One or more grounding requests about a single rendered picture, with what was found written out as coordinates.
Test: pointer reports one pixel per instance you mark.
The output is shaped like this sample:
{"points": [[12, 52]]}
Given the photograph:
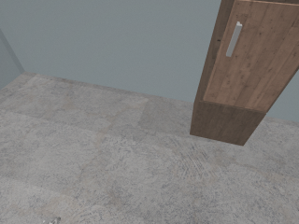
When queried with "handle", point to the handle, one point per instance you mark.
{"points": [[234, 38]]}

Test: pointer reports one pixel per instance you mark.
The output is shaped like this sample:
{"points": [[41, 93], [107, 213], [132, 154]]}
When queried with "cupboard door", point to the cupboard door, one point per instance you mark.
{"points": [[264, 58]]}

